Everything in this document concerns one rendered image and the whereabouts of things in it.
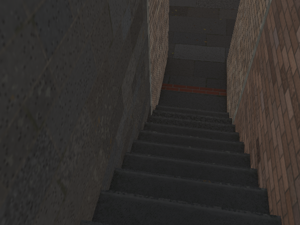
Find stairs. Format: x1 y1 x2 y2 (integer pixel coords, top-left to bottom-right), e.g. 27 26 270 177
80 106 282 225

